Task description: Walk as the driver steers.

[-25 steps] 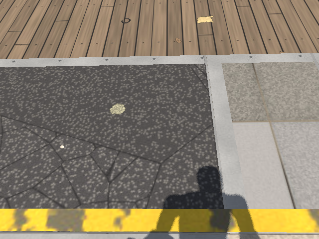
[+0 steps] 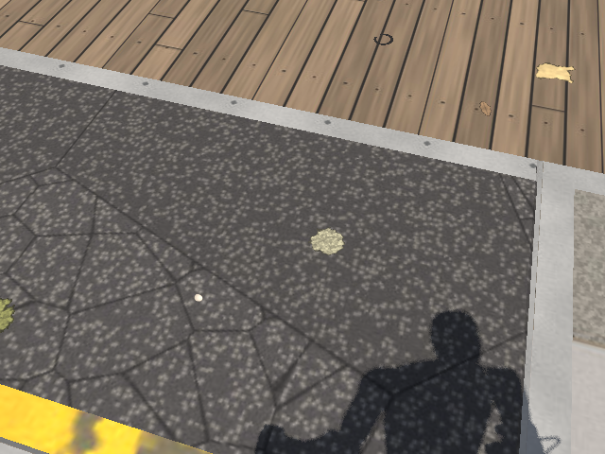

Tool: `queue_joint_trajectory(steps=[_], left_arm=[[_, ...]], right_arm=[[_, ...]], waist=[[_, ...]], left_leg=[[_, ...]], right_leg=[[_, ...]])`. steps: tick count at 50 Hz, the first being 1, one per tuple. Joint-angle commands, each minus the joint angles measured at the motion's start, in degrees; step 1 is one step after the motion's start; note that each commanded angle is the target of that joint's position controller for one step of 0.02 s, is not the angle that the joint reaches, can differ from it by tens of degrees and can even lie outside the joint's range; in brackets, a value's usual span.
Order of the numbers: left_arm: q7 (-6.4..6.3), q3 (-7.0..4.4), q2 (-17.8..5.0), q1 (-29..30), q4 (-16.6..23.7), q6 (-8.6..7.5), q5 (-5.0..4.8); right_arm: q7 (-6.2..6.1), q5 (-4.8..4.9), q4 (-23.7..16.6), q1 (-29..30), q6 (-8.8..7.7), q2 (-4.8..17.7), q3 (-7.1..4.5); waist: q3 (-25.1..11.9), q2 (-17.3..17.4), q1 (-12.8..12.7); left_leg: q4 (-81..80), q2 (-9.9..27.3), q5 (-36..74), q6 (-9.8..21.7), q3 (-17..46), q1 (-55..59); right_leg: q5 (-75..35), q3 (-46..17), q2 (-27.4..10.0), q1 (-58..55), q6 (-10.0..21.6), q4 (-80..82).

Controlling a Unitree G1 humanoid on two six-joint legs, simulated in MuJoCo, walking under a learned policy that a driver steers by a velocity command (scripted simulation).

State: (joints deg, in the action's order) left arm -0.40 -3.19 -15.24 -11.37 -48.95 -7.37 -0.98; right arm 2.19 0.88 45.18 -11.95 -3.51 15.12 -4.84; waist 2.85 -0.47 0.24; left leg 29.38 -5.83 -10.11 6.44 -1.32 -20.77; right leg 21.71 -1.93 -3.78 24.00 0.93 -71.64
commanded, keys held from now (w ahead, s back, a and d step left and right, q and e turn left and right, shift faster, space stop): w+q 0.56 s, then w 0.34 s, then e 0.10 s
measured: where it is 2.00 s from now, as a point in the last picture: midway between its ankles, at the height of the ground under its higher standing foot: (237, 368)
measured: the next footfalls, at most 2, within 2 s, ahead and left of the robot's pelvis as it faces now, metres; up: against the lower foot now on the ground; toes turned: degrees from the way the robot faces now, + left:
right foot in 0.36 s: +0.40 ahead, -0.12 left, +0.00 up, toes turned +16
left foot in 0.88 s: +0.54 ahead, +0.23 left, +0.00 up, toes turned +28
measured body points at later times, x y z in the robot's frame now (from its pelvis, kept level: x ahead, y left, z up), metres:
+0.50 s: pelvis +0.28 -0.04 +0.00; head +0.30 -0.04 +0.45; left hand +0.35 +0.26 -0.09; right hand +0.44 -0.28 -0.11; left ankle +0.17 +0.06 -0.64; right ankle +0.36 -0.13 -0.73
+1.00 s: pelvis +0.49 +0.10 +0.00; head +0.52 +0.13 +0.45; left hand +0.41 +0.38 -0.13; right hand +0.76 -0.05 -0.08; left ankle +0.51 +0.21 -0.73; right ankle +0.46 -0.09 -0.64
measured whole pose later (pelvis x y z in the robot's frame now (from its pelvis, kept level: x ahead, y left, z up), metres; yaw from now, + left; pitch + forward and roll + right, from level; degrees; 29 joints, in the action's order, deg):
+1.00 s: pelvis +0.49 +0.10 +0.00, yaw +25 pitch +2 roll -1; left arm 0.4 -3.0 -16.9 -17.2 -50.9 -4.4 -1.7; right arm 1.6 -0.3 38.5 -8.4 -3.7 14.5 -2.8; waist 2.2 -0.8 -1.9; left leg 29.9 -0.2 -10.2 2.4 -2.8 -22.0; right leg 27.0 -1.1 -3.2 21.7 -0.3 -65.7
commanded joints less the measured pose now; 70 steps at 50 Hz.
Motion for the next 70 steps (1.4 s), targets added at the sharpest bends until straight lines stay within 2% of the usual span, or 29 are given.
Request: queue_joint_trajectory(steps=[1,5,9,12,15,17,18,19,20,21,23,24,28,34,40,42,44,45,46,47,48,49,51,56,63,67,68,69,70], left_arm=[[-0.2,-2.08,-6.54,-1.38,4.76,0.0,1.13],[-0.7,-1.57,-4.45,5.28,7.83,1.23,2.06],[0.03,-0.76,-2.89,13.4,10.44,0.75,1.31],[0.87,-0.93,-4.16,16.8,12.29,0.07,0.66],[1.61,-1.67,-6.33,15.62,12.85,-0.93,0.49],[1.35,-2.7,-7.98,7.95,11.11,-1.52,0.72],[0.99,-3.53,-10.29,0.29,10.06,-1.76,1.69],[0.49,-4.72,-14.93,-8.54,9.19,-1.44,2.77],[1.04,-4.59,-13.83,-10.48,7.67,-0.75,1.67],[0.91,-3.21,-8.36,-7.26,9.07,-0.31,0.92],[0.68,-2.0,-5.36,-1.83,9.4,0.79,1.31],[0.69,-1.59,-4.37,-0.28,9.08,0.82,1.58],[0.99,-2.27,-6.02,-0.39,7.28,-0.15,1.39],[1.03,-2.64,-8.37,-3.57,4.15,0.51,0.74],[0.98,-3.01,-11.21,-9.15,0.62,2.42,-0.83],[0.73,-3.12,-12.33,-8.38,-0.03,3.11,-1.23],[0.24,-2.15,-10.58,-7.98,-0.16,3.37,-0.91],[0.28,-0.44,-5.95,-8.66,2.13,2.78,1.06],[0.79,0.83,-2.74,-12.77,2.16,1.4,0.6],[1.05,-0.82,-8.58,-8.73,1.78,1.05,-1.34],[1.03,-1.0,-8.97,-5.74,2.64,1.16,-1.87],[0.59,-1.01,-7.98,-4.92,2.11,1.65,-0.98],[0.18,-1.41,-6.76,-7.53,0.83,3.75,-0.45],[-0.37,-1.31,-4.15,-5.46,2.78,5.91,0.33],[2.27,-1.3,-4.13,3.16,8.71,6.49,0.76],[3.38,-2.27,-5.23,1.28,10.66,6.72,0.63],[3.11,-3.07,-6.66,-2.63,9.91,6.42,0.8],[1.96,-4.92,-12.42,-6.7,9.86,6.21,1.08],[0.91,-5.92,-18.25,-7.68,10.81,6.36,1.85]], right_arm=[[-0.69,-0.09,-4.61,0.07,-1.18,5.29,-0.99],[-2.32,0.08,-4.21,-3.87,-1.16,8.47,-1.74],[-2.94,0.5,-3.9,-7.18,-0.38,8.32,-1.69],[-3.05,0.76,-3.31,-9.3,0.0,8.48,-1.72],[-3.54,0.71,-3.56,-9.12,0.51,8.53,-1.82],[-3.58,0.56,-4.57,-6.92,0.76,7.68,-1.55],[-3.23,0.06,-5.69,-5.68,0.53,5.11,-0.57],[-3.22,0.21,-7.01,-10.92,0.16,1.55,0.49],[-3.2,1.41,-7.58,-15.17,-0.22,3.04,0.87],[-3.15,1.82,-6.48,-12.19,0.02,8.57,-0.41],[-2.93,0.45,-8.09,-4.47,0.67,8.76,-0.8],[-2.74,0.2,-8.38,-3.83,0.93,7.9,-1.03],[-2.37,0.64,-9.46,-3.81,2.08,4.38,-0.51],[-1.33,0.04,-10.97,4.23,0.79,2.28,0.74],[0.3,0.47,-14.36,13.3,-0.13,2.73,1.25],[0.38,0.12,-13.94,10.06,-0.3,4.63,0.39],[-0.44,-0.4,-8.88,-6.29,-0.18,9.77,-2.36],[-1.52,-1.16,-7.48,-15.27,0.21,15.37,-3.66],[-1.38,-1.54,-7.96,-13.95,-0.05,16.75,-3.09],[-1.17,-1.61,-8.2,-11.55,-0.36,11.51,-1.77],[-1.07,-1.5,-8.22,-7.68,-0.63,9.23,-0.91],[-0.78,-1.27,-8.07,-3.85,-0.87,7.02,-0.32],[-0.57,-1.39,-7.67,0.6,-1.49,4.84,0.13],[-2.69,-2.43,-5.4,3.57,-2.09,6.25,-0.34],[-4.51,-0.94,-2.85,2.05,0.85,9.06,-1.22],[-4.98,0.72,-2.67,3.71,2.41,9.92,-1.75],[-5.11,0.85,-2.35,2.98,2.59,9.3,-1.65],[-4.98,-0.43,-2.59,0.48,2.33,8.43,-1.39],[-4.34,-3.37,-4.84,-0.91,1.92,4.14,0.09]], waist=[[-6.35,0.55,-1.94],[-3.87,2.09,-0.46],[-3.15,5.2,2.98],[-2.98,6.15,4.32],[-3.41,7.47,2.93],[-6.05,8.61,-1.4],[-12.51,6.22,-5.11],[-21.99,-5.64,-5.31],[-24.7,-19.81,-3.61],[-16.27,-11.18,-4.54],[-5.47,-3.01,-3.38],[-3.38,-3.69,-1.93],[-2.18,-4.73,-0.5],[-1.35,-2.75,-2.56],[1.3,-4.19,-4.77],[-1.07,-5.75,-1.58],[-11.49,-4.03,6.68],[-19.59,6.6,8.53],[-26.03,15.5,4.75],[-20.62,8.56,6.27],[-13.49,7.54,4.63],[-10.64,3.77,2.31],[-7.91,5.89,-1.4],[-5.26,5.96,-3.19],[-5.17,5.33,0.58],[-5.54,5.43,-1.18],[-7.65,3.46,-2.92],[-11.39,-4.91,-3.83],[-14.85,-18.33,-1.16]], left_leg=[[-15.99,15.27,14.57,11.19,21.44,12.32],[-16.85,12.53,19.52,10.19,16.38,7.43],[-15.13,10.0,11.69,6.8,15.57,7.17],[-12.42,11.8,8.47,6.18,19.57,10.11],[-7.64,13.87,7.81,5.24,24.88,14.56],[-1.43,11.68,13.28,3.39,25.23,14.0],[9.99,8.63,12.62,1.44,22.12,9.16],[29.68,1.32,-3.0,-2.77,14.56,-7.54],[41.79,1.01,-24.34,-4.02,12.38,-21.38],[47.27,4.87,-20.21,-4.49,13.42,-25.87],[45.17,8.75,-11.73,-4.88,9.81,-23.62],[42.4,10.51,-9.54,-4.77,9.71,-21.58],[37.63,12.41,-4.5,-5.49,7.89,-19.9],[17.56,11.41,9.04,-5.65,5.61,-19.06],[5.19,9.56,4.09,-3.64,0.6,-16.04],[1.79,7.07,0.61,-1.51,-1.37,-8.84],[-0.4,5.9,6.04,1.83,-1.13,17.37],[0.15,20.1,6.84,7.33,18.81,36.84],[-8.19,30.58,8.4,14.57,42.19,43.38],[-8.29,28.92,15.12,12.23,34.93,38.2],[-7.73,26.63,26.52,10.02,23.25,30.23],[-8.32,23.38,31.5,7.95,16.57,23.69],[-12.15,20.49,33.73,5.87,8.93,13.65],[-16.05,19.84,37.64,6.06,-1.12,8.87],[-12.17,22.01,31.94,4.89,-5.14,16.64],[-1.69,22.54,34.3,1.96,-5.52,18.63],[5.86,19.59,34.92,-0.42,-7.54,16.92],[18.82,14.37,23.11,-5.03,-9.52,9.15],[38.55,4.03,-25.87,-10.04,-8.45,-11.63]], right_leg=[[-4.37,-2.8,-3.92,11.43,-1.06,5.06],[-13.79,-0.65,-2.11,12.69,-4.24,18.34],[-25.53,-0.3,1.69,9.16,-4.04,35.47],[-26.01,-1.13,3.15,7.5,-3.31,40.72],[-20.24,-2.38,3.74,4.66,-1.51,44.25],[-18.82,-0.9,4.32,-5.82,0.88,47.62],[-18.99,-5.24,-1.31,-19.3,4.03,46.13],[-14.54,-23.55,-14.39,-41.18,11.16,46.46],[-1.2,-44.09,-22.08,-47.2,16.08,52.47],[6.53,-39.14,-20.29,-40.29,13.78,54.22],[-2.38,-22.99,-14.89,-24.28,10.14,56.66],[-6.72,-18.08,-12.66,-19.58,9.3,58.21],[-17.46,-6.87,-10.9,-14.96,10.25,62.54],[-25.31,2.04,-9.33,-18.51,9.95,63.27],[-27.52,2.5,-12.58,-25.48,9.05,60.67],[-40.79,3.72,-12.73,-27.2,7.8,54.88],[-47.21,8.59,-8.13,-18.36,4.24,34.81],[-23.77,10.23,-2.94,-0.06,1.05,13.53],[13.32,1.02,5.02,13.52,-0.55,-0.23],[11.91,-3.94,2.14,17.74,-0.53,-4.6],[8.12,-2.84,0.19,18.05,-0.43,-3.14],[4.75,-2.38,-1.9,15.85,-0.9,0.6],[-0.22,-2.33,-3.17,8.84,-1.91,4.43],[-11.6,-1.64,-1.66,8.38,-3.96,13.68],[-16.02,2.28,-0.97,7.64,-2.16,30.09],[-10.91,5.66,1.87,3.46,1.41,37.93],[-17.7,6.39,4.19,-3.73,3.18,43.45],[-43.56,-3.13,-0.84,-15.07,6.69,45.42],[-69.08,-24.26,-15.35,-29.75,18.5,43.64]])
Keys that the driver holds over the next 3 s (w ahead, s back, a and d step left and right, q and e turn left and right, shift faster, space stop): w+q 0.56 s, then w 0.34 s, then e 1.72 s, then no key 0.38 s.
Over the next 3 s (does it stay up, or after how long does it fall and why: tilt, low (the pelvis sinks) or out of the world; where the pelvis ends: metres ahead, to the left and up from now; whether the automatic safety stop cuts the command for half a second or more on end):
stays up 0.63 0.16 0.01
